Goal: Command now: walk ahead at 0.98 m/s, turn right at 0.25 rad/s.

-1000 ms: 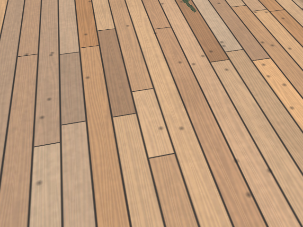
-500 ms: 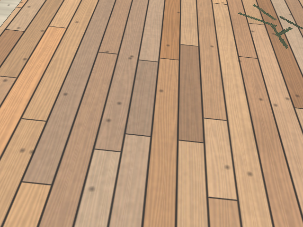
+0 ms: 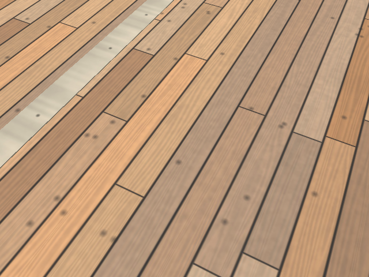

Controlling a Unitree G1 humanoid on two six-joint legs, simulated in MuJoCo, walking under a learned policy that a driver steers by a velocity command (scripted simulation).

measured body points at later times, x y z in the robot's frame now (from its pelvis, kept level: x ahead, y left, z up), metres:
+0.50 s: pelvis +0.38 +0.02 +0.01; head +0.43 +0.00 +0.46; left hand +0.66 +0.23 -0.08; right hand +0.36 -0.29 -0.10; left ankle +0.38 +0.14 -0.73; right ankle +0.44 -0.12 -0.67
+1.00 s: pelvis +0.57 -0.02 +0.00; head +0.59 -0.07 +0.45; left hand +0.91 +0.03 -0.06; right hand +0.50 -0.36 -0.08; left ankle +0.75 +0.02 -0.70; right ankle +0.56 -0.13 -0.73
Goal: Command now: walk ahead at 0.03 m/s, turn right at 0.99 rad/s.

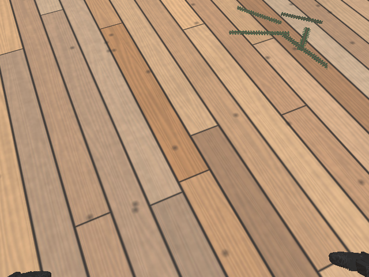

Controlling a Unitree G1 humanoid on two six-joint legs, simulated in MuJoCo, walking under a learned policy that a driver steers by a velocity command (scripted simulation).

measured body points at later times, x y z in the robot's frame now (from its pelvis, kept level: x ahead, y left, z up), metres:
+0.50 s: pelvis +0.04 +0.01 +0.00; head +0.04 +0.00 +0.45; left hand +0.26 +0.22 -0.08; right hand +0.04 -0.29 -0.11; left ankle +0.09 +0.15 -0.72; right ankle -0.04 -0.07 -0.74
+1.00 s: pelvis +0.33 +0.00 -0.03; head +0.37 -0.01 +0.42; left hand +0.37 +0.26 -0.15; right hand +0.48 -0.28 -0.14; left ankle +0.40 +0.02 -0.73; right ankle +0.10 -0.13 -0.59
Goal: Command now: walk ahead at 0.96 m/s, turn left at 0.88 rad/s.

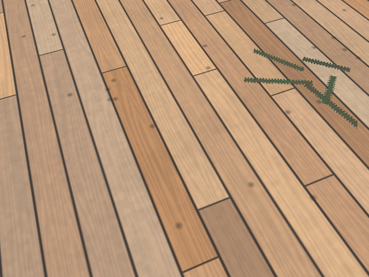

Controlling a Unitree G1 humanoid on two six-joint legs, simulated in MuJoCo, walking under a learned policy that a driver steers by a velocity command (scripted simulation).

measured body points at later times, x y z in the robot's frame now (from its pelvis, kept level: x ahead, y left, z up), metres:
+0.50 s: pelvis +0.45 +0.00 +0.03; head +0.48 +0.01 +0.48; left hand +0.43 +0.31 -0.06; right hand +0.69 -0.22 -0.07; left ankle +0.31 +0.04 -0.59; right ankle +0.52 -0.11 -0.70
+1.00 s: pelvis +0.81 +0.28 +0.03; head +0.83 +0.29 +0.48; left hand +0.72 +0.55 -0.07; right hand +1.05 +0.12 -0.10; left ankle +0.78 +0.27 -0.70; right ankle +0.95 +0.17 -0.61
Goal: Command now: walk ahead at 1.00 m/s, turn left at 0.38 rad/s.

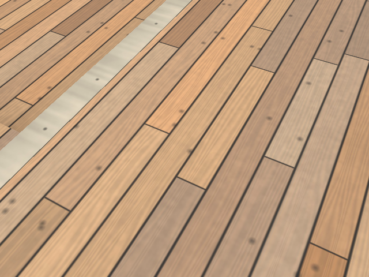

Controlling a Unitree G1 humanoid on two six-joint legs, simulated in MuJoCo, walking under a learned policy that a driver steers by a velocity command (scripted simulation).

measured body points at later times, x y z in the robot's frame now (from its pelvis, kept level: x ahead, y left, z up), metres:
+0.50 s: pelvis +0.48 -0.06 +0.01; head +0.50 -0.05 +0.46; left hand +0.41 +0.21 -0.12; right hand +0.70 -0.29 -0.05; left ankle +0.60 +0.09 -0.67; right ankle +0.42 -0.15 -0.73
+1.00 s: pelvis +0.93 -0.08 -0.01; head +0.97 -0.09 +0.44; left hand +1.28 +0.02 -0.06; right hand +0.75 -0.31 -0.13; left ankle +0.81 +0.09 -0.73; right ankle +1.08 -0.23 -0.68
